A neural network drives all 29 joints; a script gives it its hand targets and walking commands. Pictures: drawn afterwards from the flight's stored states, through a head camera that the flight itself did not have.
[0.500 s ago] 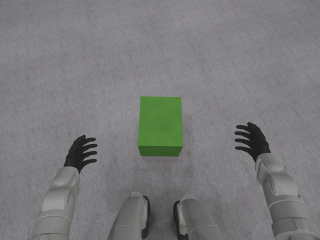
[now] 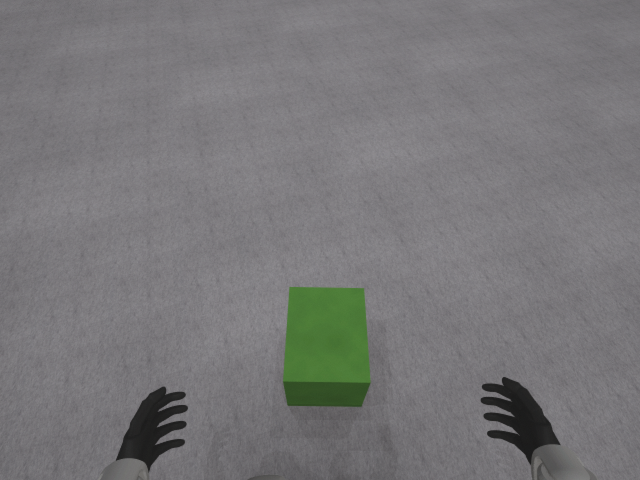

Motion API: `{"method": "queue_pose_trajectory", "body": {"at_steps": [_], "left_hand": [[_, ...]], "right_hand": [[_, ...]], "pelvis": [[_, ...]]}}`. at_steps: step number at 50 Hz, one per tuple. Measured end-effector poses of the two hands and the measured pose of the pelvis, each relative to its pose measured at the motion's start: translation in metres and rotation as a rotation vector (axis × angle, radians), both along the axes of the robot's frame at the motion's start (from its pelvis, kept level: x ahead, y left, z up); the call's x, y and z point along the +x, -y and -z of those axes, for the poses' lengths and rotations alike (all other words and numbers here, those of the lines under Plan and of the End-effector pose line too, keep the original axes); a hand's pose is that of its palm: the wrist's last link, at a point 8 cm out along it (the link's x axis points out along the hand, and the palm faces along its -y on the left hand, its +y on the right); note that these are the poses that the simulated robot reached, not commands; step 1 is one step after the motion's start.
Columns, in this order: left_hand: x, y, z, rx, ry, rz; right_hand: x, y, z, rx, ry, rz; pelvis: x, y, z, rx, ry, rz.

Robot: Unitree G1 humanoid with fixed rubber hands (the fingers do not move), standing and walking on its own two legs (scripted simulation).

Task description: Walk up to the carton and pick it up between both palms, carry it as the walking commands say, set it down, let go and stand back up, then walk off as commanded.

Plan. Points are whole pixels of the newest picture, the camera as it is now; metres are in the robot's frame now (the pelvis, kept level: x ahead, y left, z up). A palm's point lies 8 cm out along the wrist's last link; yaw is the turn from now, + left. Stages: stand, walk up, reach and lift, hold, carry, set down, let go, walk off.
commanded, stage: let go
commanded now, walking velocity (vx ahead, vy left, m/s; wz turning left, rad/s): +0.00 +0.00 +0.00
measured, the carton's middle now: (325, 347) +0.53 -0.01 -0.65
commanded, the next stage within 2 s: stand in 0.24 s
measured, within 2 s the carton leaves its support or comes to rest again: neither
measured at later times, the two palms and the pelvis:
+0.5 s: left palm (126, 442) +0.17 +0.26 -0.06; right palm (549, 424) +0.19 -0.27 -0.05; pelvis +0.03 -0.01 +0.00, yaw +0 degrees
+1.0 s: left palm (118, 462) +0.15 +0.26 -0.07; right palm (554, 440) +0.17 -0.27 -0.05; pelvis +0.02 -0.01 +0.00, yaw +0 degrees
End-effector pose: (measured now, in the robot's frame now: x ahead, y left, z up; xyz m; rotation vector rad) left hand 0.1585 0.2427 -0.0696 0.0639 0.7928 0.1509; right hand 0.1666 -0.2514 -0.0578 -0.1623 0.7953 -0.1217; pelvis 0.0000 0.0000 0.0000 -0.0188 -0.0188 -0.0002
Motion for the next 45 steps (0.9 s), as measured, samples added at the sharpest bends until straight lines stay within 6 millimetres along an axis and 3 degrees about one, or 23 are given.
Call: {"method": "queue_pose_trajectory", "body": {"at_steps": [11,24,45], "left_hand": [[0.008,0.005,-0.005,0.008,0.006,-0.004],[0.014,-0.015,-0.006,0.105,0.05,-0.017],[-0.001,-0.021,-0.003,0.119,0.057,-0.027]], "right_hand": [[0.009,0.006,-0.003,0.003,0.016,0.003],[0.021,0.018,-0.008,-0.063,0.115,0.027],[0.005,0.019,-0.006,-0.077,0.123,0.038]], "pelvis": [[0.008,0.006,-0.001,0.007,0.014,-0.001],[0.03,0.01,-0.001,0.011,-0.016,-0.002],[0.02,0.008,-0.001,0.009,-0.002,-0.002]]}}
